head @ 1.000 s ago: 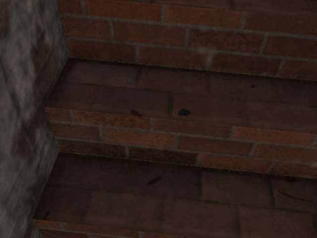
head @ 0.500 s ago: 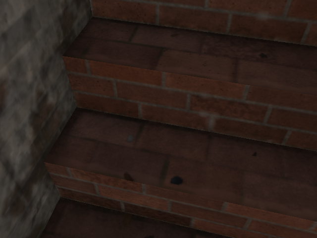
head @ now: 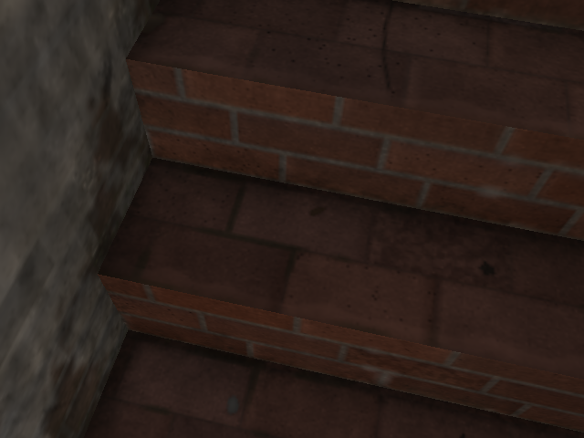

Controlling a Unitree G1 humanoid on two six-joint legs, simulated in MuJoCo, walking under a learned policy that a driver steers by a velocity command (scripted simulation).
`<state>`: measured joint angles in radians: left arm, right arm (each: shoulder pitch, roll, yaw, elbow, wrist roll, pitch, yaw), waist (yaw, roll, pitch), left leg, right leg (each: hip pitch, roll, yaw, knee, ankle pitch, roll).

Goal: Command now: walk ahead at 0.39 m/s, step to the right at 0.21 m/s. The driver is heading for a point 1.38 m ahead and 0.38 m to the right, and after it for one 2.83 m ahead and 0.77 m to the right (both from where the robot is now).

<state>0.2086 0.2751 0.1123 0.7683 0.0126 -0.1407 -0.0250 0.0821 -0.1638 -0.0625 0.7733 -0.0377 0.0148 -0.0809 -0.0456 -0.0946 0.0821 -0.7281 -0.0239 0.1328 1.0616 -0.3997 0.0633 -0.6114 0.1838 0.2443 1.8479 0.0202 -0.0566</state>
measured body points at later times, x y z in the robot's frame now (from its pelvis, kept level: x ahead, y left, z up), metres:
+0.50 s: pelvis +0.16 -0.07 +0.23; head +0.18 -0.06 +0.67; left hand +0.26 +0.18 +0.08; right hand +0.33 -0.31 +0.15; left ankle +0.11 +0.06 -0.22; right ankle +0.23 -0.15 -0.44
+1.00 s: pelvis +0.26 -0.09 +0.28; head +0.29 -0.05 +0.73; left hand +0.45 +0.10 +0.16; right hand +0.22 -0.34 +0.16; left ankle +0.30 +0.04 -0.44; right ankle +0.24 -0.25 -0.13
